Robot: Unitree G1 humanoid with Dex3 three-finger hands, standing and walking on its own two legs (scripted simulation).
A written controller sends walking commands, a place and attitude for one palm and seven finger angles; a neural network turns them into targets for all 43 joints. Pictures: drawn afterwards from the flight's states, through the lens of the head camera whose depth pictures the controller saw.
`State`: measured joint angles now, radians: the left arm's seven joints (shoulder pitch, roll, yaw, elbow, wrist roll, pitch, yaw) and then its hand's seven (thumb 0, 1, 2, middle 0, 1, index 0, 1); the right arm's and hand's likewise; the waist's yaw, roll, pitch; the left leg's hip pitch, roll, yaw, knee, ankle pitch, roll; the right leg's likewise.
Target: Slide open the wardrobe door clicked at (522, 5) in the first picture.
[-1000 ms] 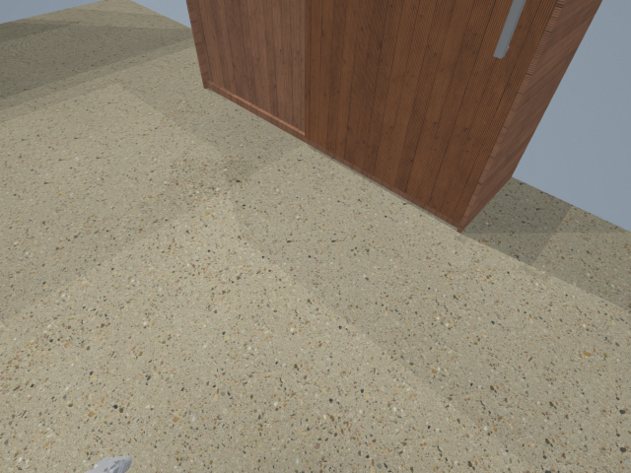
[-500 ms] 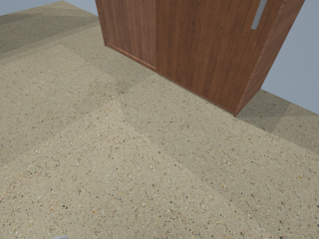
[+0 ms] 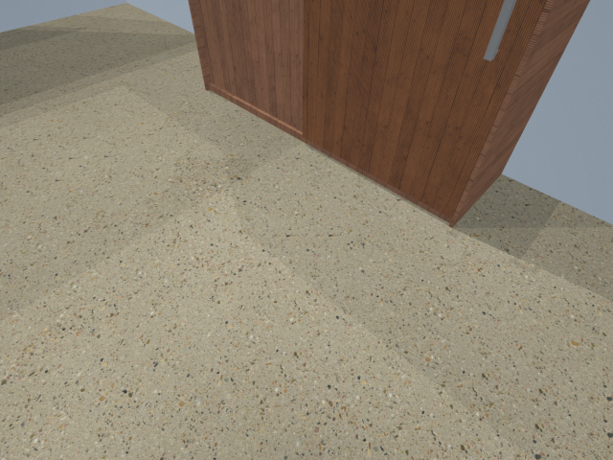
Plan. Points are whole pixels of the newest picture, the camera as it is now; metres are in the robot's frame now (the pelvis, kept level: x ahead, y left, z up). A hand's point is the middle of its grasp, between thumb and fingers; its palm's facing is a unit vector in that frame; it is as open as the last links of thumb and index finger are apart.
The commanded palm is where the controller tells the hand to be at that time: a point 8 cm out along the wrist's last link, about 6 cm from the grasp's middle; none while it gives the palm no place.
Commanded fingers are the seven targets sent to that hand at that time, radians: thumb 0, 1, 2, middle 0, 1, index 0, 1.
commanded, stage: stand and wait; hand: right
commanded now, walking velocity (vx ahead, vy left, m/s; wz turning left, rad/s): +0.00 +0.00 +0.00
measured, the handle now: (502, 27) +1.30 -0.53 +0.08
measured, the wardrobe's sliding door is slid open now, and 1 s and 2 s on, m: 0.00 0.00 0.00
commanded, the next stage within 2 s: look at it before walking up in 0.02 s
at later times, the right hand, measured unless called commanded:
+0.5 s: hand out of the picture +0.07 -0.25 -0.16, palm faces -0.03 +0.94 -0.33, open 7.4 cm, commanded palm none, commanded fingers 0.00 -0.90 -0.90 0.20 0.30 0.20 0.30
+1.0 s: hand out of the picture +0.05 -0.22 -0.19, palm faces -0.02 +0.97 -0.23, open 7.4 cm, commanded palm none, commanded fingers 0.00 -0.90 -0.90 0.20 0.30 0.20 0.30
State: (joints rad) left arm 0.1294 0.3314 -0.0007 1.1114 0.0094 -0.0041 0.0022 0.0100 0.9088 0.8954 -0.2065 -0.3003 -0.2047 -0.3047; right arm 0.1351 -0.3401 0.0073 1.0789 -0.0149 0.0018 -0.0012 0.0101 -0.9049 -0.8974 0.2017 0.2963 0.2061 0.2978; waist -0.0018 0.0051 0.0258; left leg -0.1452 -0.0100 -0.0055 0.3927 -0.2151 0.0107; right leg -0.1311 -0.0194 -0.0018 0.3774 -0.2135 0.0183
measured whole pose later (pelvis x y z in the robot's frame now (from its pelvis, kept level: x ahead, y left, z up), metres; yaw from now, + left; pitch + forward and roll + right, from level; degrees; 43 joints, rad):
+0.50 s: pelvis +0.00 -0.01 +0.00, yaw +0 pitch -2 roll +0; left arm 0.12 0.33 0.00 1.12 0.01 -0.01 0.00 0.01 0.91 0.90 -0.21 -0.30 -0.20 -0.30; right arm 0.14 -0.34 0.01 1.09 -0.02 0.00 0.00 0.01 -0.91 -0.90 0.20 0.30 0.21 0.30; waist 0.00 0.02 0.03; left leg -0.13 0.00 -0.01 0.37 -0.21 0.00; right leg -0.12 -0.01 -0.01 0.37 -0.21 0.01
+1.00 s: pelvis +0.04 -0.01 -0.01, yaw +2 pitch -1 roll +0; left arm 0.25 0.24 0.00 1.12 0.02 0.00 -0.01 0.01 0.91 0.90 -0.20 -0.30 -0.20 -0.30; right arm 0.31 -0.25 -0.01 1.10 -0.03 0.01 0.01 0.01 -0.91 -0.90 0.20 0.30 0.20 0.30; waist -0.02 0.01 -0.04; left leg -0.16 -0.02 -0.04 0.52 -0.35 0.01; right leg -0.15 -0.03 -0.04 0.53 -0.37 0.00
